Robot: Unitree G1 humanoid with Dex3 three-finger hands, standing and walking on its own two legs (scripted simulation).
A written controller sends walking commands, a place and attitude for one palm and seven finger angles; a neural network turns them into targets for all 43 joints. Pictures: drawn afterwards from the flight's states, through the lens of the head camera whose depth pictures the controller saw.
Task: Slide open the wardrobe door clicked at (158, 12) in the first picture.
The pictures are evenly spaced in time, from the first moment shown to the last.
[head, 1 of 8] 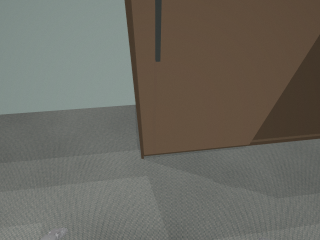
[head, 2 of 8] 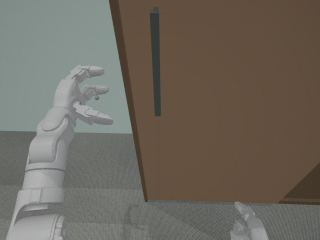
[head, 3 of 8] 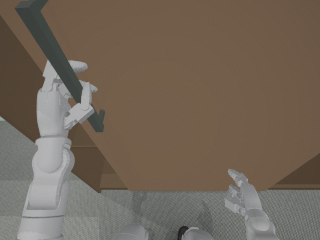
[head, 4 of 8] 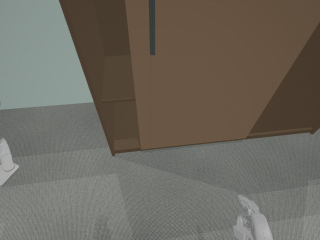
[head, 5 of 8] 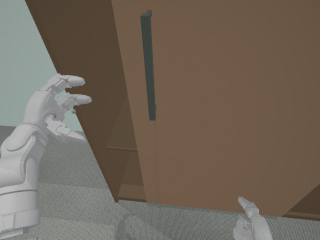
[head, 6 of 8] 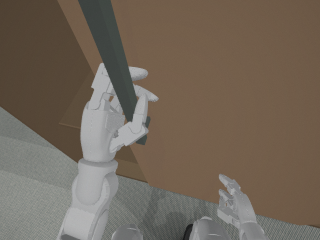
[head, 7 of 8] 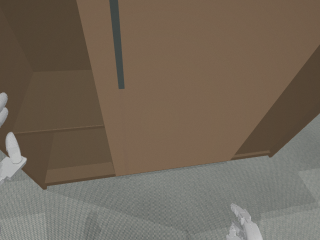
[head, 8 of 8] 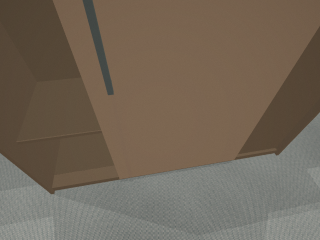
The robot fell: no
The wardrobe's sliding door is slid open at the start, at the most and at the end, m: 0.00 0.42 0.42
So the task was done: yes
